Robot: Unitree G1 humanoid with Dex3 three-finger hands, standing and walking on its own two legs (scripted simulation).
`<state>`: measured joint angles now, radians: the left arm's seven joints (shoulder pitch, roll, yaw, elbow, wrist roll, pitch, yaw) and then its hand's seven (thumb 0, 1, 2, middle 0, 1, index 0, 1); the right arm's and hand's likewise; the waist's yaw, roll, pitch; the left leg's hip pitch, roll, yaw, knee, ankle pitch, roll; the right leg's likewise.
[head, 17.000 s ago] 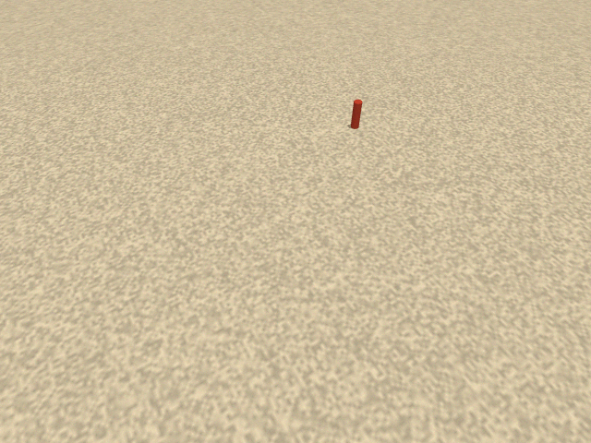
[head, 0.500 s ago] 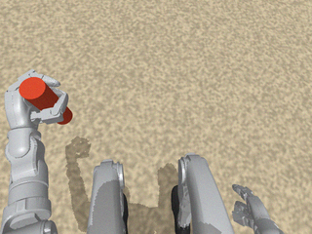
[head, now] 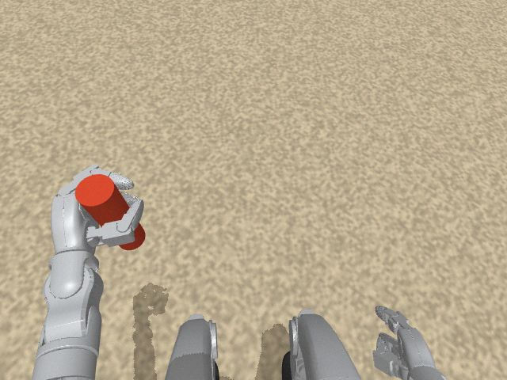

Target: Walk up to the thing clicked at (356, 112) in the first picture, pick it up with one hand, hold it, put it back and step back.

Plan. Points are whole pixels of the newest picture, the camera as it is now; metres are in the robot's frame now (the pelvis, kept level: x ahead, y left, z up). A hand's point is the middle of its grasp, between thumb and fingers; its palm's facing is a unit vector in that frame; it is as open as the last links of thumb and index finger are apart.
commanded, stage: lift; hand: left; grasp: from the side
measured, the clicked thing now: (115, 217) +0.36 +0.21 +0.01
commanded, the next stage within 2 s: hold in 0.92 s
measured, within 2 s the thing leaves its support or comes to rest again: neither
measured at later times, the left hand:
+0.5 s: hand (116, 188) +0.36 +0.18 +0.11, palm faces +0.15 -0.99 -0.02, open 6.2 cm
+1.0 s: hand (117, 166) +0.37 +0.17 +0.14, palm faces +0.15 -0.99 -0.01, open 6.2 cm
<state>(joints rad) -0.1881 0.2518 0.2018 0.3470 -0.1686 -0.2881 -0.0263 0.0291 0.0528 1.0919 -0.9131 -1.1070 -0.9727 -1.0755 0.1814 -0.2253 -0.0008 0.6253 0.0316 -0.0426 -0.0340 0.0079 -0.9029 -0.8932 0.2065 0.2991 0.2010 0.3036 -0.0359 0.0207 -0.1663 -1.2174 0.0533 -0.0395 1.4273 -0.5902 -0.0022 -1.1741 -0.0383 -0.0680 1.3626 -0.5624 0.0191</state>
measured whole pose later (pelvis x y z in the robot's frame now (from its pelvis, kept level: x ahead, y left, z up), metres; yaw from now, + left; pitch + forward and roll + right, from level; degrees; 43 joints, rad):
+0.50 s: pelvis +0.02 +0.00 +0.07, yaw +1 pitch +13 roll -2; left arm -0.13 0.19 0.15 0.38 -0.16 -0.34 -0.01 0.03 0.05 1.09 -0.91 -1.11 -0.97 -1.07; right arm 0.24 -0.21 0.00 0.65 0.01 -0.03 -0.02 0.01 -0.91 -0.90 0.21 0.30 0.20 0.30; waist -0.02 0.02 -0.10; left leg -0.84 0.05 -0.01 1.10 -0.49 -0.01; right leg -0.81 -0.03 -0.06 1.05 -0.47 0.02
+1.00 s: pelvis +0.03 -0.01 +0.09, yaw +1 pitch +10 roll -1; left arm -0.12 0.18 0.15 0.39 -0.16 -0.35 -0.02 0.03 0.05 1.09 -0.91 -1.11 -0.97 -1.07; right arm 0.23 -0.22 -0.01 0.67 0.00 -0.02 -0.02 0.01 -0.91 -0.90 0.20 0.30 0.20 0.30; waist -0.02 0.02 -0.06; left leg -0.66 0.05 0.00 0.94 -0.45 -0.02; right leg -0.63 -0.03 -0.06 0.90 -0.43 0.01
